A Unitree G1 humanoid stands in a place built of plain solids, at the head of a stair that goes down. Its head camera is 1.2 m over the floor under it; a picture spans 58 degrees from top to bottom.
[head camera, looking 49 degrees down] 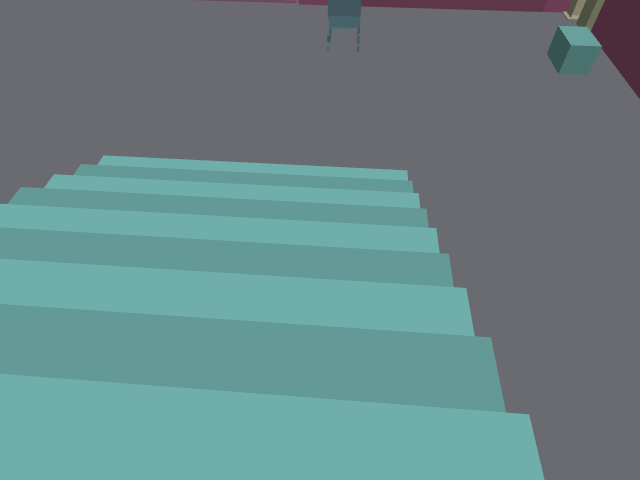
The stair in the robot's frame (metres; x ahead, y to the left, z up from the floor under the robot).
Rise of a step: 0.18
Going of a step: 0.36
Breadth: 3.15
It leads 4 degrees to the right of straight ahead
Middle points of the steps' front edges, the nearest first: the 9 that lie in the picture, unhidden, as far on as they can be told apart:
0.60 0.91 -0.18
0.96 0.89 -0.36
1.33 0.86 -0.54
1.69 0.83 -0.72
2.06 0.80 -0.90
2.42 0.77 -1.08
2.78 0.75 -1.27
3.15 0.72 -1.45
3.51 0.69 -1.63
